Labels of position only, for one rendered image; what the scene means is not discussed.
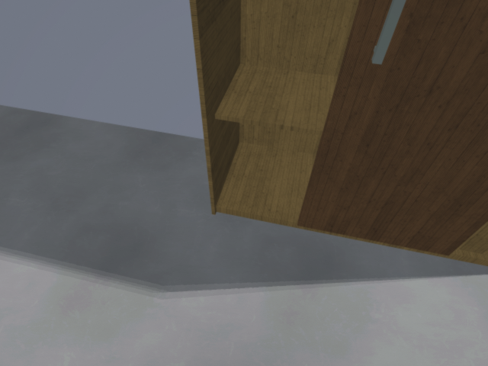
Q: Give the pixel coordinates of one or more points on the handle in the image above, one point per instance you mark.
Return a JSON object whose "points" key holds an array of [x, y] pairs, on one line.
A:
{"points": [[387, 31]]}

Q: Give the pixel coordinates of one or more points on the wardrobe door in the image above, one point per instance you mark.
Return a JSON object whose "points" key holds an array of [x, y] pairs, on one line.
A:
{"points": [[403, 158], [478, 242]]}

